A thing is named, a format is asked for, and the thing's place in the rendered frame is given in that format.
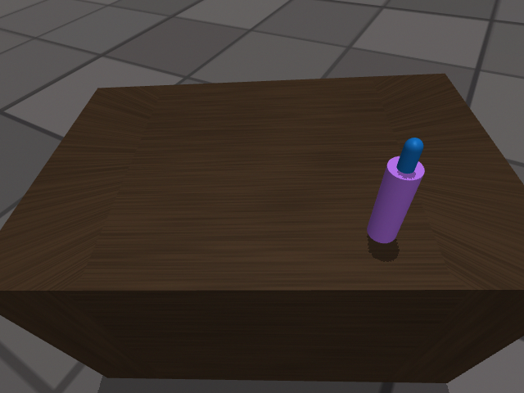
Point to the bottle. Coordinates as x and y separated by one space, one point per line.
400 182

